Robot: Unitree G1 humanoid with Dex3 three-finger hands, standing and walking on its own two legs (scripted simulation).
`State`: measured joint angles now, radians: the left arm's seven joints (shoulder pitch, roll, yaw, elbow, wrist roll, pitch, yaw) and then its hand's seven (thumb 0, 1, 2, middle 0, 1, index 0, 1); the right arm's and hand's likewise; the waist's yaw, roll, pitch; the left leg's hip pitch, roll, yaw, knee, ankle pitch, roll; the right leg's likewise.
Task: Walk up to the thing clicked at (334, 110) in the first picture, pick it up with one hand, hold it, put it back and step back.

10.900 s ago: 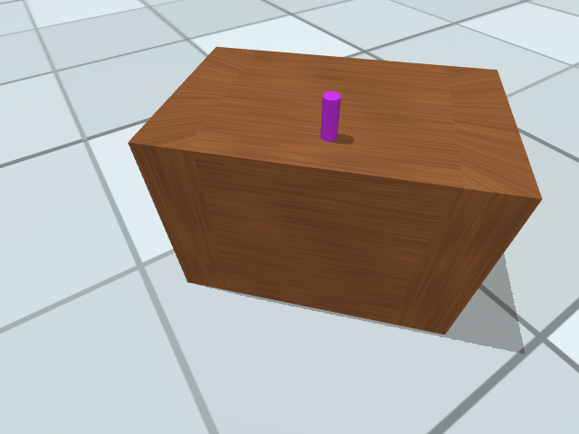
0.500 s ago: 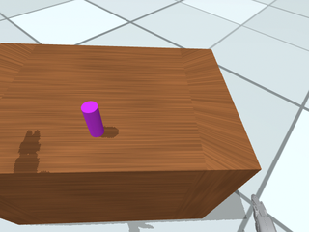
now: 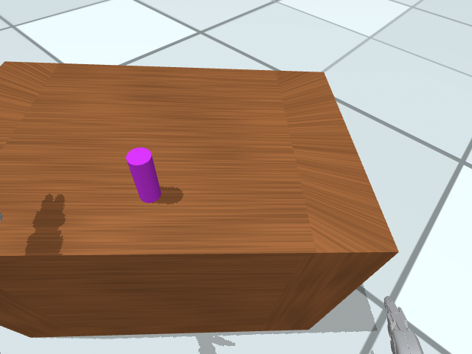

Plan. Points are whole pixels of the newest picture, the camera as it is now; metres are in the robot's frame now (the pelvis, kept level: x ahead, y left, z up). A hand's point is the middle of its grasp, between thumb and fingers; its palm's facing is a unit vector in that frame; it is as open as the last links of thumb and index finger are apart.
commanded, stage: approach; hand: left
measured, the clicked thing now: (145, 176) +0.46 +0.19 +0.02
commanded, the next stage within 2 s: close in in 0.26 s
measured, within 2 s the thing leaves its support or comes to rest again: neither
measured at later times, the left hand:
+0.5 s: hand (114, 185) +0.44 +0.25 +0.02, palm faces +0.10 -0.99 +0.07, open 17.3 cm
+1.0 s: hand (136, 190) +0.43 +0.20 +0.02, palm faces +0.14 -0.99 +0.01, open 17.3 cm
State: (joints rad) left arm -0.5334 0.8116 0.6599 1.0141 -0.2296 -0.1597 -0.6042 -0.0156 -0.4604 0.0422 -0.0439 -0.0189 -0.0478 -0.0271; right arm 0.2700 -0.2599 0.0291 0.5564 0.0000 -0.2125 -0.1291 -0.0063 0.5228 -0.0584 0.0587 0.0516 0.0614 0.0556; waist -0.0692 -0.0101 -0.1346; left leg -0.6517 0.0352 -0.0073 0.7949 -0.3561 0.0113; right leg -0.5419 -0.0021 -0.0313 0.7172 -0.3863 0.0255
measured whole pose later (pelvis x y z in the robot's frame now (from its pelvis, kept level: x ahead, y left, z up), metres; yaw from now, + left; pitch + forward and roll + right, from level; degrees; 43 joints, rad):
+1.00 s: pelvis -0.01 -0.01 -0.04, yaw -1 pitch +17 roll -2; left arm -0.56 0.38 0.37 0.86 -0.15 -0.36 -0.14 -0.02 -0.48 0.00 -0.06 -0.01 -0.08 0.00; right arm 0.40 -0.26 -0.05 0.12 -0.03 -0.03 0.01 -0.01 0.52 -0.05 0.06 0.05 0.06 0.06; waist -0.11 -0.01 -0.13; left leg -0.89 0.05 0.00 1.03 -0.45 0.00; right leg -0.80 0.01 -0.02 1.00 -0.50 0.02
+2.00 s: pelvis -0.01 -0.01 -0.04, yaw -2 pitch +18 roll -2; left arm -0.64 0.38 0.36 0.97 -0.12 -0.43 -0.08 -0.02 -0.11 0.84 -1.00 -1.00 -1.04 -1.01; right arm 0.41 -0.26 -0.05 0.03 -0.04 0.04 0.04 -0.01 0.51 -0.05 0.06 0.05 0.06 0.05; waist -0.14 0.00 -0.13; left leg -0.90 0.05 0.01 1.05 -0.45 0.00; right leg -0.82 0.01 -0.01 1.01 -0.50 0.02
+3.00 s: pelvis +0.00 -0.01 -0.02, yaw -2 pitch +14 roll -2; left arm -0.68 0.39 0.32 0.89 -0.13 -0.22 -0.06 -0.01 0.00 1.16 -0.90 -1.24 -0.92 -1.26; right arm 0.37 -0.24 -0.05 0.19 0.00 0.04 -0.01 -0.01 0.54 -0.06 0.06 0.05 0.06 0.05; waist -0.10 0.01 -0.12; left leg -0.73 0.05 0.03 0.90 -0.41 0.00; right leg -0.66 0.01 0.01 0.87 -0.45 0.02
